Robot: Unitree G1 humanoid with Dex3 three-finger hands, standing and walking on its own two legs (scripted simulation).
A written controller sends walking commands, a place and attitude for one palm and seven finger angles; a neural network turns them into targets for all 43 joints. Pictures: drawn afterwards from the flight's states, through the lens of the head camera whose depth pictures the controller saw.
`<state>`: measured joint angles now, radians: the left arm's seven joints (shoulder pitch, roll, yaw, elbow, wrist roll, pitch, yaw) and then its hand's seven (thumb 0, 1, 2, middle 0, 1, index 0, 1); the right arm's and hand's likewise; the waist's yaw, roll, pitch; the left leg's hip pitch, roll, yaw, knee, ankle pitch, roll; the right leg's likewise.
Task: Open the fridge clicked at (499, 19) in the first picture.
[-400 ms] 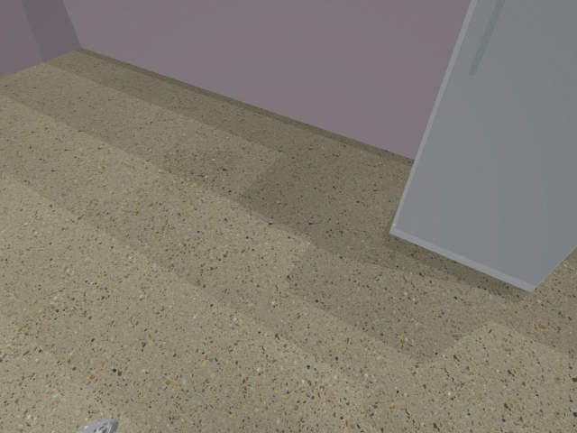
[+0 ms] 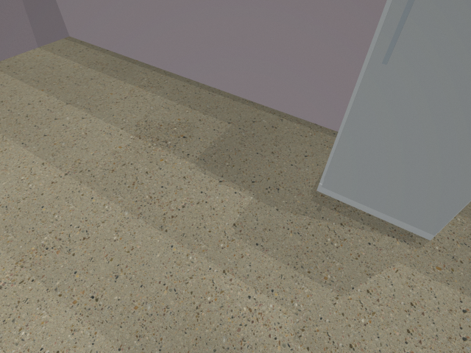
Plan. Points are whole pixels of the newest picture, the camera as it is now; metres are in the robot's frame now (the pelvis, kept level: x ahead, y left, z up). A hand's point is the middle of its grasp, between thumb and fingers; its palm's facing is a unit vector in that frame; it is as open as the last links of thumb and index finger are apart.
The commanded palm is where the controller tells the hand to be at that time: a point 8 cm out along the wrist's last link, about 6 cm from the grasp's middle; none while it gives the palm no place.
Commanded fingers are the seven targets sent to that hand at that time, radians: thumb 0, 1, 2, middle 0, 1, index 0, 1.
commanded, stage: stand and wait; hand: left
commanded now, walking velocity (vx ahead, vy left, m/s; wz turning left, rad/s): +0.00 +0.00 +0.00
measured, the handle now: out of the picture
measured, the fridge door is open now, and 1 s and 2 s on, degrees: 0 0 0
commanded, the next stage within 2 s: look at it before walking up in 0.42 s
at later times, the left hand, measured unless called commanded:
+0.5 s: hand out of the picture +0.06 +0.25 -0.15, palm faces -0.02 -0.94 -0.34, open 7.4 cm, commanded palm none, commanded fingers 0.00 0.90 0.90 -0.20 -0.30 -0.20 -0.30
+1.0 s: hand out of the picture +0.07 +0.24 -0.15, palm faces -0.03 -0.94 -0.33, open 7.4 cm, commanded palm none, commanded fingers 0.00 0.90 0.90 -0.20 -0.30 -0.20 -0.30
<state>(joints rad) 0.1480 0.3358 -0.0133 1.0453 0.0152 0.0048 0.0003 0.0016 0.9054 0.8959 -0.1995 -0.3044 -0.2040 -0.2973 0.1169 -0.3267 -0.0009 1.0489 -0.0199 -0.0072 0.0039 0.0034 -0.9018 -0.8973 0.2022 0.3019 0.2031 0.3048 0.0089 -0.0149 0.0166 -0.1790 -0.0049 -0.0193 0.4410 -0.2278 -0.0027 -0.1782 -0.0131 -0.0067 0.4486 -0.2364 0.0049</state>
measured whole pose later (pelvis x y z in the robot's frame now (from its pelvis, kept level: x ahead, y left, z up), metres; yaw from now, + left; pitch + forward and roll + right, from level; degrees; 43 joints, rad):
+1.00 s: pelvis +0.00 +0.00 +0.00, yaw +0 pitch -2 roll +0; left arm 0.13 0.34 -0.01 1.09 0.02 0.00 0.00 0.00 0.91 0.90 -0.20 -0.30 -0.20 -0.30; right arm 0.11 -0.34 0.00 1.11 -0.01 -0.01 0.00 0.00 -0.90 -0.90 0.20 0.30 0.20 0.30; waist 0.01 -0.01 0.03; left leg -0.15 0.00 -0.02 0.37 -0.20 -0.01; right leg -0.15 -0.01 -0.01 0.38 -0.20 0.00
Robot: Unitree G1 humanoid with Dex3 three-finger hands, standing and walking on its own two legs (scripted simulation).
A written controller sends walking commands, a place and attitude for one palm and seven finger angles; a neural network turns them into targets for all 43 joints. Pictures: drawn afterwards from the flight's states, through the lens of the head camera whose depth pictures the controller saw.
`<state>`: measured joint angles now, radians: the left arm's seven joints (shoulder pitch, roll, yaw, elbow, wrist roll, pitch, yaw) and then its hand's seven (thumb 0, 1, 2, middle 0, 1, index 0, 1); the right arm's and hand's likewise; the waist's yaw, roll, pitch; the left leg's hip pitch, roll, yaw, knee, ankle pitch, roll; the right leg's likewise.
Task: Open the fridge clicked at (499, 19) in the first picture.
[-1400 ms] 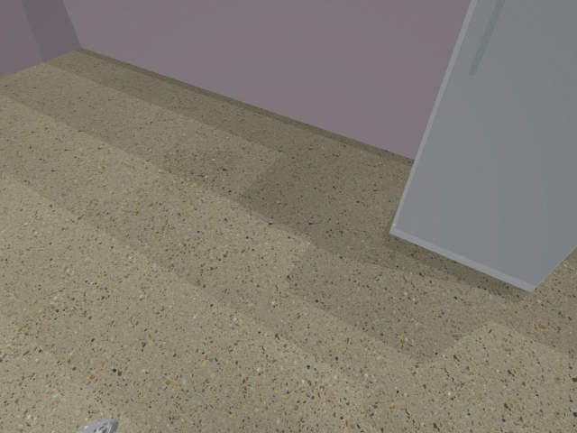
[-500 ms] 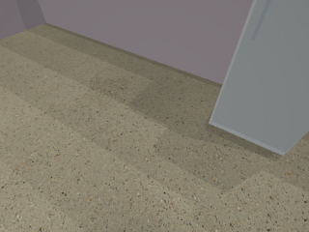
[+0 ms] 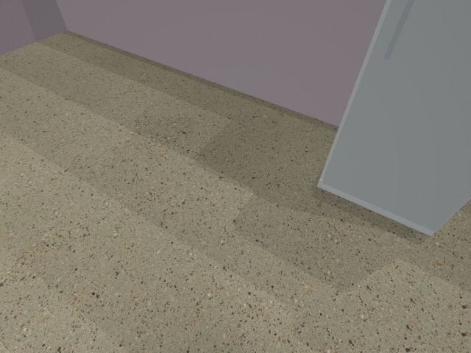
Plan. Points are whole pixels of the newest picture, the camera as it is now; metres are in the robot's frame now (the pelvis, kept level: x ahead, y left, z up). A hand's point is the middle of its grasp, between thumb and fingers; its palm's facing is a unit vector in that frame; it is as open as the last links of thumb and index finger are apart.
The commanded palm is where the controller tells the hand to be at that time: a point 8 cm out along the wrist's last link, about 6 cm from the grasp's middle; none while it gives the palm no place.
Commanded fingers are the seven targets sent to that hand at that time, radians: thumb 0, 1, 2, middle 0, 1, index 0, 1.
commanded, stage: look at it before walking up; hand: left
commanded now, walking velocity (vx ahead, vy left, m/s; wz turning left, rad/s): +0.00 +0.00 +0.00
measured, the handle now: out of the picture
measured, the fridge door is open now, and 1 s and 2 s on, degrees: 0 0 0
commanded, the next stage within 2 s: walk to a spot facing it in 0.04 s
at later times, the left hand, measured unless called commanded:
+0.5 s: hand out of the picture +0.06 +0.20 -0.18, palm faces -0.14 -0.95 -0.27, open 7.4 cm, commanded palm none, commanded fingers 0.00 0.90 0.90 -0.20 -0.30 -0.20 -0.30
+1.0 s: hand out of the picture +0.10 +0.17 -0.17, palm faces -0.25 -0.95 -0.20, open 7.4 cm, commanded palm none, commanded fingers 0.00 0.90 0.90 -0.20 -0.30 -0.20 -0.30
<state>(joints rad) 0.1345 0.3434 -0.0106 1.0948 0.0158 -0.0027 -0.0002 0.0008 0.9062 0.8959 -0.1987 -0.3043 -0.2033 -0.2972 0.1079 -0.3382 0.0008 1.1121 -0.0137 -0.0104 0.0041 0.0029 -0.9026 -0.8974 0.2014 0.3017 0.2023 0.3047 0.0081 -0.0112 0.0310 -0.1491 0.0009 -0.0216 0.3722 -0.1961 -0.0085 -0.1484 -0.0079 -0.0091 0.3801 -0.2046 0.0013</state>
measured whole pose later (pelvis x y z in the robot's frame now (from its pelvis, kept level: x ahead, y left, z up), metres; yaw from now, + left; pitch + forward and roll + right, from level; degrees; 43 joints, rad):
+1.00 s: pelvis +0.08 -0.02 +0.00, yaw -22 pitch +2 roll -1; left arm 0.44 0.18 0.05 1.01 0.04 -0.03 0.00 0.00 0.91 0.90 -0.20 -0.30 -0.20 -0.30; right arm 0.14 -0.23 -0.06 0.94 -0.02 0.00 0.01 0.01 -0.91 -0.90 0.20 0.30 0.20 0.30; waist 0.07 0.00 -0.01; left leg -0.50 0.07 0.01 0.80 -0.28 -0.06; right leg -0.10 0.09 0.18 0.35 -0.27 -0.04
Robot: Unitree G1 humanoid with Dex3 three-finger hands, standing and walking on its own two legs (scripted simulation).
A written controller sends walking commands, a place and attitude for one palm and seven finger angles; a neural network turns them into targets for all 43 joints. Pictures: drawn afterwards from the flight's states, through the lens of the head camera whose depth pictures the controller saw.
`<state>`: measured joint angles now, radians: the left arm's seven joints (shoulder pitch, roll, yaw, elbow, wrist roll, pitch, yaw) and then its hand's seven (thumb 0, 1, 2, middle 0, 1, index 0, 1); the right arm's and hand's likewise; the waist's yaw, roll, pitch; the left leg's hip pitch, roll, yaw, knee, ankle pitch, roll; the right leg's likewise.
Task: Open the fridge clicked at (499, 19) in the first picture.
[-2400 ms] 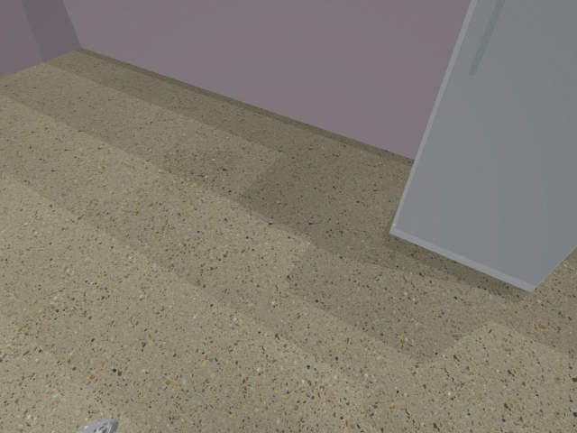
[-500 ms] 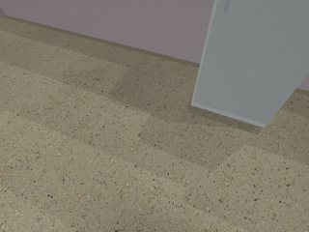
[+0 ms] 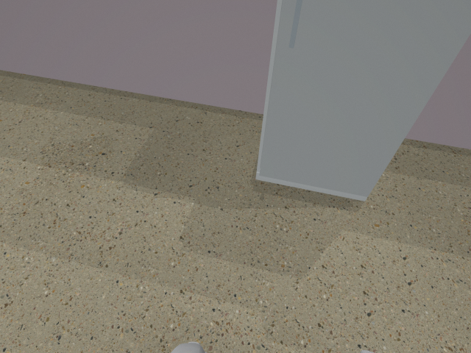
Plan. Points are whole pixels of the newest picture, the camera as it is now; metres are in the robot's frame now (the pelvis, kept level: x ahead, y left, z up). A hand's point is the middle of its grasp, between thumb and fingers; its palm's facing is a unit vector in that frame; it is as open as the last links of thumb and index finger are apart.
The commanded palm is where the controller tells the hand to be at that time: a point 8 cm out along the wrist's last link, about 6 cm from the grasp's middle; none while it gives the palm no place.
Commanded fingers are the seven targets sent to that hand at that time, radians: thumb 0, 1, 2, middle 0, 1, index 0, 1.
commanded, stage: walk to a spot facing it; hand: left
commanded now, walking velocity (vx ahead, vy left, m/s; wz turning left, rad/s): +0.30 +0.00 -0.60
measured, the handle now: out of the picture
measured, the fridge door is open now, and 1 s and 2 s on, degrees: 0 0 0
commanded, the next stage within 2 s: none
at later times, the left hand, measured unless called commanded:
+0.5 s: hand (166, 263) +0.32 +0.21 -0.17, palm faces -0.34 -0.92 -0.18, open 7.4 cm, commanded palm none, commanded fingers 0.00 0.90 0.90 -0.20 -0.30 -0.20 -0.30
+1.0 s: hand (190, 230) +0.42 +0.17 -0.18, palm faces -0.52 -0.82 -0.23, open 7.4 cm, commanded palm none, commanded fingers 0.00 0.90 0.90 -0.20 -0.30 -0.20 -0.30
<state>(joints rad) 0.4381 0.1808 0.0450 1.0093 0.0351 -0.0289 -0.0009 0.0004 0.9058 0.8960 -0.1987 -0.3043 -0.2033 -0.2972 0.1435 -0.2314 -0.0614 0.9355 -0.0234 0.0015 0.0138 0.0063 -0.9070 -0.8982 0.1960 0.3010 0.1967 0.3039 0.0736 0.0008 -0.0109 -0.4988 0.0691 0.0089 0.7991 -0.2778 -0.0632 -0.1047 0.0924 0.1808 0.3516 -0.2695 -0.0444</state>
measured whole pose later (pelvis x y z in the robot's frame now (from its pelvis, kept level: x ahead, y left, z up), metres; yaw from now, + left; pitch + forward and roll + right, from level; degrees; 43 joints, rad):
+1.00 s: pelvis +0.24 +0.05 -0.02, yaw -36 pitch +1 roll +0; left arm 0.19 0.22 0.07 0.91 0.03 0.04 0.00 0.00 0.91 0.90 -0.20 -0.30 -0.20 -0.30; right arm 0.10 -0.19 -0.04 0.87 -0.01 0.02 -0.02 0.00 -0.91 -0.90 0.20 0.30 0.20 0.30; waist 0.03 -0.02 0.06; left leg -0.40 0.08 0.03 0.74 -0.37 -0.08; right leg -0.35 0.07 0.07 0.58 -0.25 -0.02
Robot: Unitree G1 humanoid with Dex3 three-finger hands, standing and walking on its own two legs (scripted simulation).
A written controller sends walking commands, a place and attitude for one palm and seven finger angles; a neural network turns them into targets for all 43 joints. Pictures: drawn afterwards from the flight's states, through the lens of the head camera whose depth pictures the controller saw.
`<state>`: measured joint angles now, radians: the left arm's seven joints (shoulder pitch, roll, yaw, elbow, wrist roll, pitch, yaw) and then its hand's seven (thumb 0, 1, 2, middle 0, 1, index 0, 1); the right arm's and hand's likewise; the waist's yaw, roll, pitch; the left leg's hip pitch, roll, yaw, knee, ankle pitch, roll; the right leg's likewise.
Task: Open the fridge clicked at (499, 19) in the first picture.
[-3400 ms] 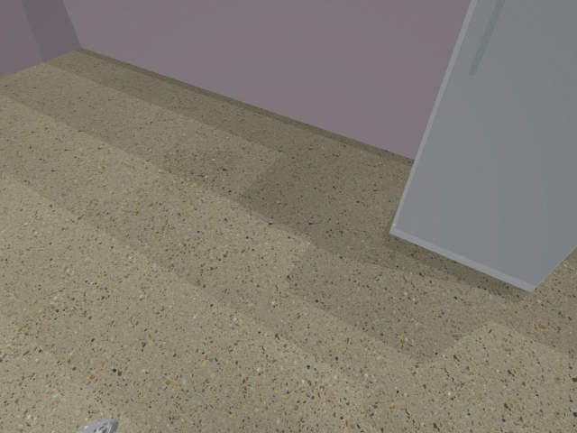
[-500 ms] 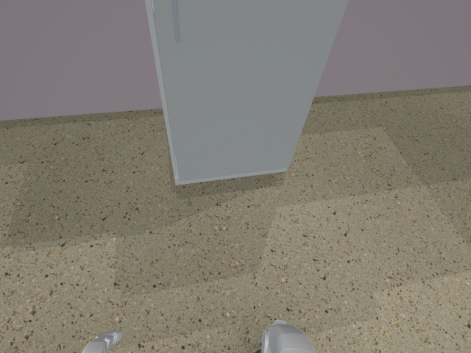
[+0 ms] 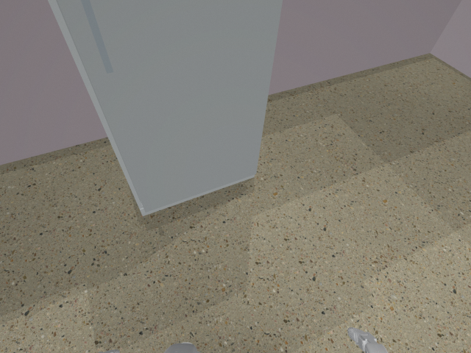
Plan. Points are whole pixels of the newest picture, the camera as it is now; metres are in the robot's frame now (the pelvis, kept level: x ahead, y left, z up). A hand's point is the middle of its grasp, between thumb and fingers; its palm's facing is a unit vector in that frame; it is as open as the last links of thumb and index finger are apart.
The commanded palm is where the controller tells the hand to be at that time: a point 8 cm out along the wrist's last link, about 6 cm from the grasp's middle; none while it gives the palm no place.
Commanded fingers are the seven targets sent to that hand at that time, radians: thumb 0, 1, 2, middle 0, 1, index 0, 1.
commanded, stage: walk to a spot facing it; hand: left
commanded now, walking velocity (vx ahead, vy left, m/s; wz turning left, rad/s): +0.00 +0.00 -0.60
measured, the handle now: out of the picture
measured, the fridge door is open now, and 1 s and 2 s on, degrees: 0 0 0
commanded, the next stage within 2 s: turn to face it in 1.42 s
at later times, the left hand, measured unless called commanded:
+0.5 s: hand (149, 347) +0.15 +0.17 -0.15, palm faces -0.32 -0.91 -0.25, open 7.4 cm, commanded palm none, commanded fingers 0.00 0.90 0.90 -0.20 -0.30 -0.20 -0.30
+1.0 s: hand out of the picture +0.12 +0.14 -0.15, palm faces -0.44 -0.87 -0.20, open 7.4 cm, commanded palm none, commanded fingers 0.00 0.90 0.90 -0.20 -0.30 -0.20 -0.30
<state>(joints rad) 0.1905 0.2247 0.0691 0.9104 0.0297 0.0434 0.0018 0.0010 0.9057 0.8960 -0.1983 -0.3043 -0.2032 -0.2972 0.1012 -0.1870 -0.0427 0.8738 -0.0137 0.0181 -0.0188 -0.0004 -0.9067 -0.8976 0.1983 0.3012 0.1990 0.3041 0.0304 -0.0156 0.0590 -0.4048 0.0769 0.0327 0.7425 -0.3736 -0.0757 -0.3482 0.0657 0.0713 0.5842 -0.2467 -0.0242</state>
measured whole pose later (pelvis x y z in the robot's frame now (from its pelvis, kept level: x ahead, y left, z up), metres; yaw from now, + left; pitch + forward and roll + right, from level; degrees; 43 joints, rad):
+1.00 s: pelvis +0.03 -0.02 +0.01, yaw -33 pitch +0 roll +0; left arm 0.36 0.19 0.05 1.00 0.03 -0.01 -0.01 0.00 0.91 0.90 -0.20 -0.30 -0.20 -0.30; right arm 0.16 -0.23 -0.07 0.91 -0.03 0.02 0.02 0.01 -0.91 -0.90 0.20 0.30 0.20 0.30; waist 0.06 0.00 0.00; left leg -0.45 0.08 0.04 0.79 -0.32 -0.07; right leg -0.13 0.07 0.08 0.39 -0.26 -0.05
